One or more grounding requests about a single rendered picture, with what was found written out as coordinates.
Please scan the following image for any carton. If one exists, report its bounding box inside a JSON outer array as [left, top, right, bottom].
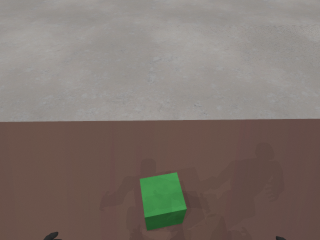
[[140, 172, 187, 231]]

